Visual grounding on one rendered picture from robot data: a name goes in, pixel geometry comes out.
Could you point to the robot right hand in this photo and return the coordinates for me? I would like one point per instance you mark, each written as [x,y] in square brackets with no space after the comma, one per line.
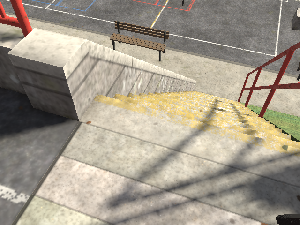
[288,219]

